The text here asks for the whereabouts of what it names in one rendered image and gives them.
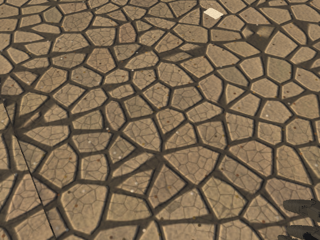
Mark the robot right hand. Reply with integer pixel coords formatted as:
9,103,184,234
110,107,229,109
277,198,320,240

